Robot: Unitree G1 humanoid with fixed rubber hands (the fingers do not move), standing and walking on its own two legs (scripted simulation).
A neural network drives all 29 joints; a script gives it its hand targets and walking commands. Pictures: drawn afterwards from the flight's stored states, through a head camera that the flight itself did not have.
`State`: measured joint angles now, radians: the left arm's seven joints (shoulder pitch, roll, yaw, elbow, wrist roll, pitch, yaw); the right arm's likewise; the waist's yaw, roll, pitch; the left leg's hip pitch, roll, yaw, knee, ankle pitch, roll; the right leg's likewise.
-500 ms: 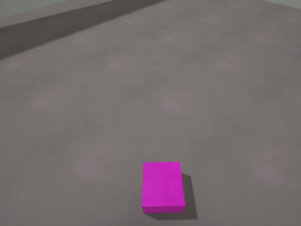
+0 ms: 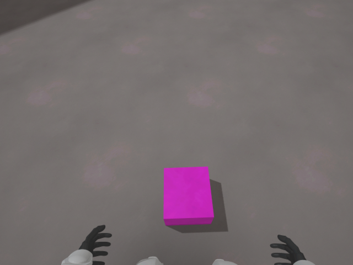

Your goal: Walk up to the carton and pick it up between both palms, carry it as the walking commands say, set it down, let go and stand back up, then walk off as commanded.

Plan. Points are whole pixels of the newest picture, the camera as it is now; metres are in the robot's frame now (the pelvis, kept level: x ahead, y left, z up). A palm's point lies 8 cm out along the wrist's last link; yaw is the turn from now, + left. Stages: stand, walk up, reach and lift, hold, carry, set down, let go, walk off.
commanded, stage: reach and lift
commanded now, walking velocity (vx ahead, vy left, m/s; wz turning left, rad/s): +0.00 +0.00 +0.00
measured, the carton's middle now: (187, 195) +0.49 -0.01 -0.68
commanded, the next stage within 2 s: none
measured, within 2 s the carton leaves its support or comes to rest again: neither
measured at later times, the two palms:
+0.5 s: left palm (100, 237) +0.20 +0.23 -0.14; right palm (281, 243) +0.19 -0.23 -0.15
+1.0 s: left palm (117, 193) +0.33 +0.22 -0.17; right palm (262, 194) +0.33 -0.22 -0.18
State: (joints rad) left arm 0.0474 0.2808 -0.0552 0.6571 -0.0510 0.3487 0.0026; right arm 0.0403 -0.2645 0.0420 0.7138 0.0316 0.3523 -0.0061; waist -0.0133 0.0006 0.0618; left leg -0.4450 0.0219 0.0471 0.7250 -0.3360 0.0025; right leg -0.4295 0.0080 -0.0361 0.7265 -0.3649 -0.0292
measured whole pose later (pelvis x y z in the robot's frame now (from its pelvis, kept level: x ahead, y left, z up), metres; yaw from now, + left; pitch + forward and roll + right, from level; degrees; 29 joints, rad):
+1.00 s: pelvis -0.08 +0.01 -0.07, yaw +0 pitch +26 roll +0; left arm -0.76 0.23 0.16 0.69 -0.08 0.45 0.05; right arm -0.78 -0.32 -0.19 0.76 0.06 0.42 0.02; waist 0.02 0.01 0.12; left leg -1.20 -0.01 0.01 1.07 -0.31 0.01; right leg -1.20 0.02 0.01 1.09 -0.34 -0.01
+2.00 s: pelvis -0.11 +0.01 -0.17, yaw +0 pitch +34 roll +1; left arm -1.51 0.33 0.33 0.93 -0.06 0.28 0.10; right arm -1.51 -0.47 -0.31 1.01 0.04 0.26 0.01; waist 0.00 0.01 0.41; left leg -1.66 -0.04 0.00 1.46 -0.39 0.00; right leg -1.66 0.04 0.03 1.49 -0.42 0.01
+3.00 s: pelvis -0.09 +0.01 -0.40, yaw +1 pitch +33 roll +1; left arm -1.58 0.39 0.15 1.18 -0.22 0.11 0.10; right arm -1.60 -0.49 -0.10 1.24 0.20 0.10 -0.05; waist -0.01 0.03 0.52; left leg -2.24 -0.02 0.04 2.26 -0.60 0.01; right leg -2.22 0.01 0.00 2.30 -0.66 -0.01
